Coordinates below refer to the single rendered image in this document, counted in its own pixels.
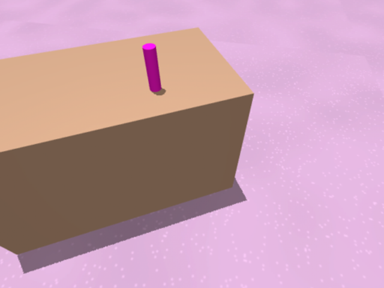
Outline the can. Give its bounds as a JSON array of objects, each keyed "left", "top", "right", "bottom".
[{"left": 142, "top": 43, "right": 161, "bottom": 92}]

